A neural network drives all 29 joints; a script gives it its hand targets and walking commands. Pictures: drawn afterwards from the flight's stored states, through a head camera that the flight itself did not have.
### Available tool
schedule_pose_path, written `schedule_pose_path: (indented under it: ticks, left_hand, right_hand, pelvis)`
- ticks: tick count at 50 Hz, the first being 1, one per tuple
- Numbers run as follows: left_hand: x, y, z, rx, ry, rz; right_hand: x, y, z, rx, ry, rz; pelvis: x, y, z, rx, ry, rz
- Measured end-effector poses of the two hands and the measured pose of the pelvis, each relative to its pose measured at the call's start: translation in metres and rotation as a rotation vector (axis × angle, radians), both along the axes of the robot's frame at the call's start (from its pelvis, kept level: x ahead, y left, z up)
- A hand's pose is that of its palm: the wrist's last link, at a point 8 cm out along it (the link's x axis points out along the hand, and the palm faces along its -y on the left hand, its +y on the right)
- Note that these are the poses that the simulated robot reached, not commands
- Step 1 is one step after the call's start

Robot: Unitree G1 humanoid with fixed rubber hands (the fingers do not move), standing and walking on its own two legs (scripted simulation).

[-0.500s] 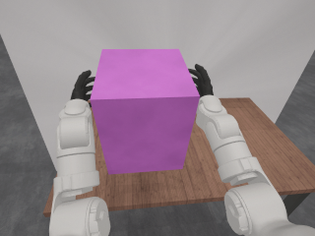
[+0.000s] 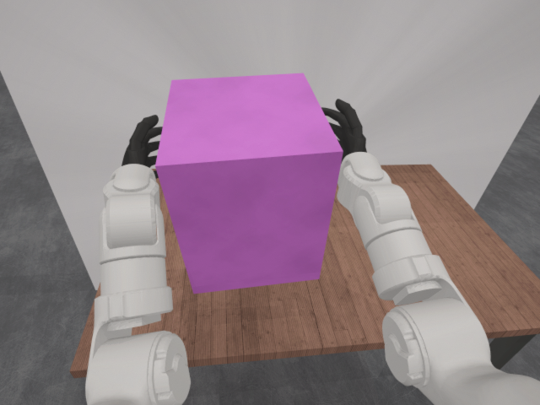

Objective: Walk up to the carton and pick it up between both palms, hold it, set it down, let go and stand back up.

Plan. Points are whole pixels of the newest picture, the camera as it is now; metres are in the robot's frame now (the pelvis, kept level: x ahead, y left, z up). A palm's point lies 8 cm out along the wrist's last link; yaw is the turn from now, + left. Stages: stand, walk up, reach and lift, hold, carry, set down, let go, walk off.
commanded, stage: hold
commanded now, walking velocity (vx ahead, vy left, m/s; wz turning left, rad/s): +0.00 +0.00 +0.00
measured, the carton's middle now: (248, 183) +0.40 +0.02 +0.18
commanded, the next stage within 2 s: none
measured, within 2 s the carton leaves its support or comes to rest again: neither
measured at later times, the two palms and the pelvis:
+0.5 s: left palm (128, 180) +0.33 +0.17 +0.24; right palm (355, 161) +0.34 -0.12 +0.25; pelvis -0.02 +0.00 +0.00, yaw +0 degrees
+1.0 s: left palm (139, 174) +0.36 +0.17 +0.22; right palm (349, 165) +0.37 -0.12 +0.23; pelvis +0.00 +0.00 +0.00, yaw +0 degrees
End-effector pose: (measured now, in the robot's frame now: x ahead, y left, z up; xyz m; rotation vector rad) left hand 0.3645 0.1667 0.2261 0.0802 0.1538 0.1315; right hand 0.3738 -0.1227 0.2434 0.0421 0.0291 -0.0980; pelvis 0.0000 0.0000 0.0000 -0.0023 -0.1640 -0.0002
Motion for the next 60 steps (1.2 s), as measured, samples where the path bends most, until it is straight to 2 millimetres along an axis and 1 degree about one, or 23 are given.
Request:
schedule_pose_path:
  ticks: [4,9,19,24,28,32,42,46,49,53,60]
  left_hand:
    - [0.003,0.0,-0.005,-0.009,0.013,-0.004]
    - [-0.005,0.002,-0.005,-0.037,-0.004,-0.007]
    - [-0.027,0.004,0.002,-0.042,-0.021,-0.004]
    - [-0.034,0.005,0.008,-0.022,-0.032,0.004]
    - [-0.032,0.003,0.011,0.0,-0.025,0.004]
    - [-0.026,0.001,0.011,0.01,-0.029,0.0]
    - [-0.005,-0.001,0.002,0.014,-0.002,-0.003]
    - [0.001,-0.001,-0.002,0.008,0.009,-0.004]
    - [0.001,-0.001,-0.005,-0.01,0.007,-0.007]
    - [-0.005,0.001,-0.004,-0.03,-0.005,-0.007]
    - [-0.02,0.002,-0.001,-0.035,-0.009,-0.006]
  right_hand:
    - [0.001,0.0,-0.009,-0.017,0.013,-0.011]
    - [-0.01,0.001,-0.013,-0.043,-0.003,-0.019]
    - [-0.031,0.004,-0.002,-0.046,-0.021,-0.019]
    - [-0.034,0.005,0.009,-0.032,-0.032,-0.004]
    - [-0.031,0.003,0.015,-0.007,-0.025,0.004]
    - [-0.026,0.001,0.015,0.005,-0.029,0.004]
    - [-0.005,-0.001,0.001,0.01,-0.002,0.0]
    - [0.0,-0.001,-0.007,0.001,0.009,-0.007]
    - [-0.002,-0.001,-0.012,-0.015,0.007,-0.016]
    - [-0.01,0.0,-0.015,-0.036,-0.003,-0.021]
    - [-0.025,0.002,-0.009,-0.041,-0.007,-0.023]
  pelvis:
    - [0.003,0.0,0.0,0.0,0.002,0.0]
    - [0.002,0.0,0.0,0.0,-0.006,0.0]
    - [-0.014,0.001,-0.001,-0.002,-0.029,0.0]
    - [-0.02,0.002,-0.001,-0.002,-0.037,0.0]
    - [-0.021,0.001,-0.001,-0.002,-0.038,0.001]
    - [-0.019,0.001,-0.001,-0.001,-0.032,0.001]
    - [-0.004,0.0,0.0,0.0,-0.009,0.001]
    - [0.001,0.0,0.0,0.0,-0.002,0.001]
    - [0.002,0.0,0.0,0.0,-0.001,0.001]
    - [0.001,0.0,0.0,0.0,-0.008,0.001]
    - [-0.01,0.001,-0.001,-0.001,-0.024,0.001]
